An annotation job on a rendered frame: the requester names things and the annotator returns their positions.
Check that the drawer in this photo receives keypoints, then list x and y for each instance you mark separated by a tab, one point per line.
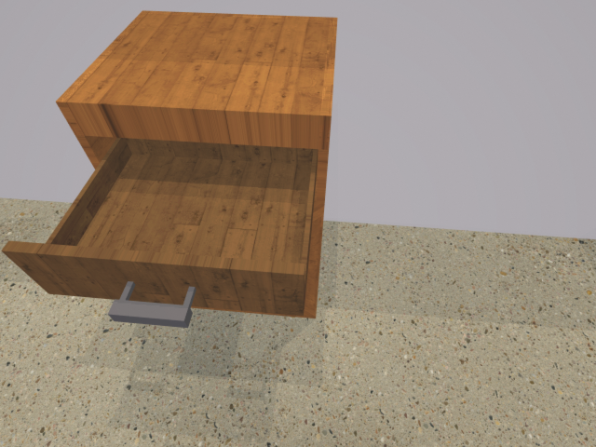
232	220

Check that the handle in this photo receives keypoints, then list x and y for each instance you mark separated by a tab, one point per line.
123	310

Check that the cabinet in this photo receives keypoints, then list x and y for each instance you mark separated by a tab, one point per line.
245	79

